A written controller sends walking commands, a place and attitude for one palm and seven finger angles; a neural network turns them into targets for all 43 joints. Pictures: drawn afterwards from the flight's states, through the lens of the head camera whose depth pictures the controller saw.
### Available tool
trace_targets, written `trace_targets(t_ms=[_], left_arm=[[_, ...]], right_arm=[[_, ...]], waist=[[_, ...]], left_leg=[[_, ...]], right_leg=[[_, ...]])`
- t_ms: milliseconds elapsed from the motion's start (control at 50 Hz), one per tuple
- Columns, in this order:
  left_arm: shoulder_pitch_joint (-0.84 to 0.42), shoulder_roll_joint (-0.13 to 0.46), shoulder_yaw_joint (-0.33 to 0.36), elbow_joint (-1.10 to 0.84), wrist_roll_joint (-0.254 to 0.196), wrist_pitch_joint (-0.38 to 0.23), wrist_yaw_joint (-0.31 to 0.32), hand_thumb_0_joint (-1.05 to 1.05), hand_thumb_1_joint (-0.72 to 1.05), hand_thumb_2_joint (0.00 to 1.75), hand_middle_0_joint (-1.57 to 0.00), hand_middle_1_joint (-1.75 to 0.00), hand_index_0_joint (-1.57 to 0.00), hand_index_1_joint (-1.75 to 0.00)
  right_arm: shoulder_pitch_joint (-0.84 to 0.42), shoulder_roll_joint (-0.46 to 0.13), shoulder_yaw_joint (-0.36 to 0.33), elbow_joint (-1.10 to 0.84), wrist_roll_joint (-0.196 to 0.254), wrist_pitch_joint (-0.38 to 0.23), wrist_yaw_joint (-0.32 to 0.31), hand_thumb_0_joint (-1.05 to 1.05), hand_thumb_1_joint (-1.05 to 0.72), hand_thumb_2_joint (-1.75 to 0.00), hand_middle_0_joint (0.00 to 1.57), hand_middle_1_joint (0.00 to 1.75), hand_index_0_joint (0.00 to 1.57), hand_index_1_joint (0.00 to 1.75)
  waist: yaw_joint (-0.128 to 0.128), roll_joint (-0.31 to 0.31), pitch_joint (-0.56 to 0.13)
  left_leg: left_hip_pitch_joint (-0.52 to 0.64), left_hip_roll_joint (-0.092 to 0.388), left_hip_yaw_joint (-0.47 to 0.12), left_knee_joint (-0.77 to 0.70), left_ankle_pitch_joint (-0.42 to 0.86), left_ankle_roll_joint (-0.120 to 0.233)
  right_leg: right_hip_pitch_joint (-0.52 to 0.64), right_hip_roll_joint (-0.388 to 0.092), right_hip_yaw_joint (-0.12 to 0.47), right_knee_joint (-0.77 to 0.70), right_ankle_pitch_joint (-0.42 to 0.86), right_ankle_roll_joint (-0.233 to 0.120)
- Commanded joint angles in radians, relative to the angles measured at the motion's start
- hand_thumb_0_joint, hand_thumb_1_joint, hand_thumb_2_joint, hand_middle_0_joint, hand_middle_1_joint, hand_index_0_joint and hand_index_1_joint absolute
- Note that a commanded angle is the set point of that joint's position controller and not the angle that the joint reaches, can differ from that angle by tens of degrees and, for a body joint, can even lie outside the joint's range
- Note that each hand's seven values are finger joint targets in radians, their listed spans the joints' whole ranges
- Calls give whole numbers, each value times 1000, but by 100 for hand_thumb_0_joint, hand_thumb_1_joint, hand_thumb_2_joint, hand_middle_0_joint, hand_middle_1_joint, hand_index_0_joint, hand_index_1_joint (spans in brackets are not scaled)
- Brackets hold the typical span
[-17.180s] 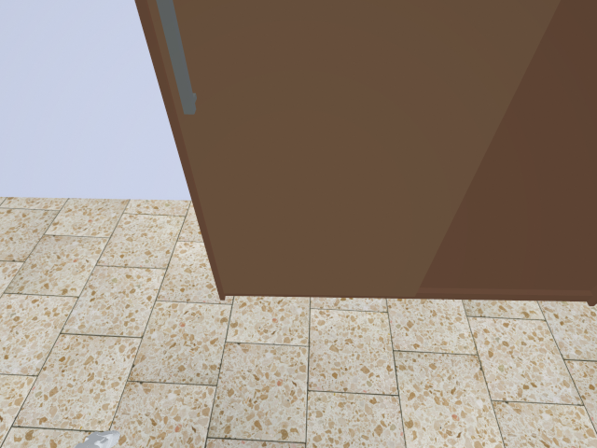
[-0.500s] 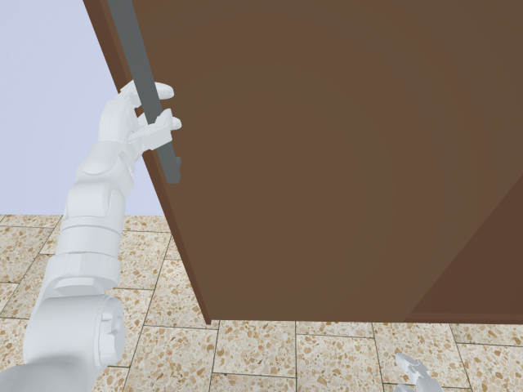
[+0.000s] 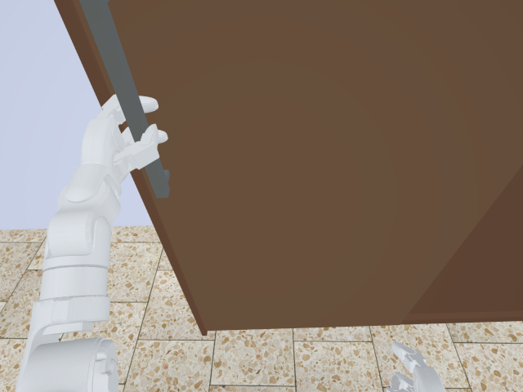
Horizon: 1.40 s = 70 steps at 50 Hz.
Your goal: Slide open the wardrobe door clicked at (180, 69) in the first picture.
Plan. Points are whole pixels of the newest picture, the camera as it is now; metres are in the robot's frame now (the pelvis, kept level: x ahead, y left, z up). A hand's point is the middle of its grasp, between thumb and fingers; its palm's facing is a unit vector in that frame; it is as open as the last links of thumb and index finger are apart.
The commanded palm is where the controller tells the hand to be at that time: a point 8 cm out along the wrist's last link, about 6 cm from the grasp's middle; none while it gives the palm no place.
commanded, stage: tug the door sideways, standing still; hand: left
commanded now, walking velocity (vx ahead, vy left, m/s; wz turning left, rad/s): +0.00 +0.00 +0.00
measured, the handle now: (139, 111) +0.45 +0.20 +0.23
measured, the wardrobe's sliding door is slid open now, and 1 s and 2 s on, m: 0.00 0.07 0.36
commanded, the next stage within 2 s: step sideways, sliding the door along in 0.54 s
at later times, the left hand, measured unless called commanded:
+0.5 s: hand (159, 144) +0.40 +0.16 +0.21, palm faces +0.13 -0.99 -0.03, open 5.8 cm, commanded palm +0.37 +0.16 +0.21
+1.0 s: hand (200, 145) +0.41 +0.11 +0.19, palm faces +0.20 -0.97 -0.14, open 5.9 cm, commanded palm +0.39 +0.13 +0.21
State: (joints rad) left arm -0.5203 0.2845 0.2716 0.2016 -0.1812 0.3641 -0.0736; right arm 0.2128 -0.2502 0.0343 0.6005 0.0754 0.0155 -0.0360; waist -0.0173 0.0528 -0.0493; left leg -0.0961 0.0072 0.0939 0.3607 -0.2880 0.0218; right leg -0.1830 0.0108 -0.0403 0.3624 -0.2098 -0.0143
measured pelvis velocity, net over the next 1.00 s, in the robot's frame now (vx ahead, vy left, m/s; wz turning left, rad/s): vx -0.02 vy -0.06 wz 0.03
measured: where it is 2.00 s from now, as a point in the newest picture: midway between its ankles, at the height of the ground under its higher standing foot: outside the picture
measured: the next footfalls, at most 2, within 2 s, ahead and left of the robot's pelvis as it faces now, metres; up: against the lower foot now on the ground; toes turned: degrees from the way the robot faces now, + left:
right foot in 1.00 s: +0.05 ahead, -0.16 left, +0.00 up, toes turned -2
left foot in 1.22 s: +0.04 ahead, +0.02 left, +0.00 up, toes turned +13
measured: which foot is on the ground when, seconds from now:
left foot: down 0.00-1.00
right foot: down 0.00-0.76, up 0.78-0.98, down 1.00-1.00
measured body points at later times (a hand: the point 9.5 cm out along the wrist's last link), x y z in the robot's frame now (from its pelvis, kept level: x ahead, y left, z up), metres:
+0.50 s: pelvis -0.01 +0.00 +0.00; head -0.01 -0.01 +0.45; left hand +0.39 +0.21 +0.21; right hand +0.17 -0.20 -0.11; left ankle -0.07 +0.09 -0.75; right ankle -0.02 -0.11 -0.74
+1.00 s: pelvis -0.02 -0.06 -0.02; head +0.02 -0.08 +0.42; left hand +0.40 +0.16 +0.20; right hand +0.10 -0.29 -0.16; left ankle -0.07 +0.09 -0.74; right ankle +0.01 -0.16 -0.75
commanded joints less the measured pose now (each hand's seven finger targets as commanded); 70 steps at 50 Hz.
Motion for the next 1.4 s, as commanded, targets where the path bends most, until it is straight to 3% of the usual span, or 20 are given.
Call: trace_targets(t_ms=[0,120,520,620,640,660,680,740,800,940,960,980,1000,1120,1160,1180,1200,1220,1260,1380], left_arm=[[-308,214,52,-341,-31,-60,-36,0,90,90,-45,-140,-45,-140],[-587,86,-84,-217,-18,-35,-6,0,90,90,-45,-140,-45,-140],[-916,-250,-381,-42,6,-155,43,0,90,90,-45,-140,-45,-140],[-999,-236,-359,24,7,-188,76,0,90,90,-45,-140,-45,-140],[-891,298,-40,95,98,-319,145,0,90,90,-45,-140,-45,-140],[-790,87,-182,178,102,-364,143,0,90,90,-45,-140,-45,-140],[-787,21,-231,136,87,-403,135,0,90,90,-45,-140,-45,-140],[-868,27,-242,80,81,-469,142,0,90,90,-45,-140,-45,-140],[-912,80,-208,40,75,-485,150,0,90,90,-45,-140,-45,-140],[-825,111,-185,-7,97,-502,141,0,90,90,-45,-140,-45,-140],[-823,151,-155,-36,110,-503,147,0,90,90,-45,-140,-45,-140],[-820,160,-148,-48,119,-506,152,0,90,90,-45,-140,-45,-140],[-727,100,-182,9,116,-487,149,0,90,90,-45,-140,-45,-140],[-790,42,-213,-173,136,-535,172,0,90,90,-45,-140,-45,-140],[-805,20,-251,-216,124,-553,169,0,90,90,-45,-140,-45,-140],[-801,-29,-288,-248,102,-563,158,0,90,90,-45,-140,-45,-140],[-811,-92,-334,-238,84,-568,146,0,90,90,-45,-140,-45,-140],[-884,-15,-265,-303,90,-579,143,0,90,90,-45,-140,-45,-140],[-891,-42,-309,-346,108,-582,130,0,90,90,-45,-140,-45,-140],[-791,-129,-402,-354,112,-542,101,0,90,90,-45,-140,-45,-140]], right_arm=[[-125,-113,-38,-155,-7,-47,-12,0,-90,-90,20,30,20,30],[-105,-109,-35,-100,-9,-58,-33,0,-90,-90,20,30,20,30],[-73,-78,-25,-26,-31,-92,-12,0,-90,-90,20,30,20,30],[-52,-81,-28,2,-37,-110,-9,0,-90,-90,20,30,20,30],[-71,-144,-44,-1,-48,-103,-34,0,-90,-90,20,30,20,30],[-58,-108,-39,11,-57,-90,-38,0,-90,-90,20,30,20,30],[-71,-102,-45,-5,-54,-95,-45,0,-90,-90,20,30,20,30],[-90,-97,-54,-15,-59,-99,-71,0,-90,-90,20,30,20,30],[-74,-93,-60,-9,-56,-91,-66,0,-90,-90,20,30,20,30],[-90,-110,-70,-40,-30,-76,-64,0,-90,-90,20,30,20,30],[-94,-90,-74,-46,-24,-75,-64,0,-90,-90,20,30,20,30],[-144,-60,-70,-65,-29,-81,-70,0,-90,-90,20,30,20,30],[-145,-74,-84,-44,-28,-93,-69,0,-90,-90,20,30,20,30],[-133,-45,-53,-34,-58,-84,-59,0,-90,-90,20,30,20,30],[-95,-68,-76,-28,-55,-93,-59,0,-90,-90,20,30,20,30],[-105,-124,-102,-50,-50,-104,-46,0,-90,-90,20,30,20,30],[-141,-95,-95,-62,-32,-93,-25,0,-90,-90,20,30,20,30],[-169,-65,-96,-58,-28,-101,-10,0,-90,-90,20,30,20,30],[-187,-82,-107,-44,-31,-99,4,0,-90,-90,20,30,20,30],[-151,-103,-117,-94,-21,-117,12,0,-90,-90,20,30,20,30]], waist=[[74,-9,-387],[3,-9,-318],[-56,6,-369],[-59,-8,-383],[-2,-28,-270],[-13,-100,-240],[-13,-70,-245],[-26,107,-234],[-30,47,-204],[2,77,-242],[4,-131,-286],[24,-340,-250],[41,-295,-216],[9,-159,-257],[-29,-58,-313],[-28,236,-361],[-16,275,-369],[-14,128,-336],[-20,84,-259],[-35,249,-267]], left_leg=[[123,21,-73,60,792,-15],[125,15,-88,75,700,-9],[208,30,-169,95,675,-61],[190,23,-170,94,616,-68],[6,99,-174,103,462,8],[-36,101,-181,72,321,17],[-36,137,-206,48,218,29],[92,297,-398,-11,164,130],[266,396,-505,24,379,218],[-68,238,-105,317,355,76],[-204,127,11,528,234,22],[-437,0,-20,718,-225,-20],[-486,1,-110,844,-338,-22],[-186,41,30,333,-60,-35],[176,138,-33,46,214,2],[405,457,-456,32,510,149],[457,625,-614,43,673,249],[433,619,-560,74,698,259],[369,566,-411,110,638,222],[223,378,-43,116,681,93]], right_leg=[[236,-9,1,66,649,-20],[127,-5,-9,55,562,-19],[-24,0,-34,73,370,-24],[-33,4,-34,73,343,-25],[-53,-46,15,92,202,3],[-20,-53,3,117,164,14],[-40,-51,-4,165,92,14],[-246,-8,-1,426,-149,5],[-440,-32,60,543,-295,-10],[105,-20,-12,130,-18,-41],[237,-156,154,46,103,-100],[314,-324,426,-15,302,-199],[286,-374,456,-3,295,-255],[151,-215,92,160,490,-167],[-102,-163,41,365,320,-79],[-420,-43,17,618,-78,9],[-489,-43,129,856,-330,5],[-538,-70,176,936,-304,-9],[-590,-121,163,875,-286,6],[-302,-72,-63,539,-132,44]])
